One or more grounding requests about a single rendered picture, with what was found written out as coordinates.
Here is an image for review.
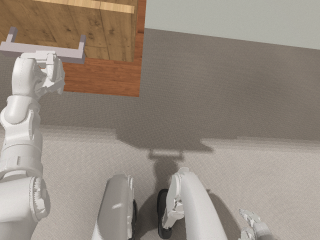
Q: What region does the cabinet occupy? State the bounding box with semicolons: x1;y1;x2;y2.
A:
39;0;147;97

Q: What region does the robot thigh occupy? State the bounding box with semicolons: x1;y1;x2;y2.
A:
91;174;134;240
171;171;228;240

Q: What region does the handle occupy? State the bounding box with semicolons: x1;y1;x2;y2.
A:
0;26;87;64

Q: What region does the robot right thigh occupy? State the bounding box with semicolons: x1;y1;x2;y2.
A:
171;171;228;240

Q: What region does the left robot forearm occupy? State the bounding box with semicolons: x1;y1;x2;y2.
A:
0;95;43;183

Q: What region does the robot left upper arm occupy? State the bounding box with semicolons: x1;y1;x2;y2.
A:
0;176;51;240

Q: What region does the robot left hand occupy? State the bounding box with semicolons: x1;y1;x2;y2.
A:
12;50;66;102

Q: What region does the drawer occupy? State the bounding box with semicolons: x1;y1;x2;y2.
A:
0;0;139;62

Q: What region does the robot left thigh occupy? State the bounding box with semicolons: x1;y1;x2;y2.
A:
91;174;134;240

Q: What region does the robot right hand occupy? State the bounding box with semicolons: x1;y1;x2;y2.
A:
238;208;275;240

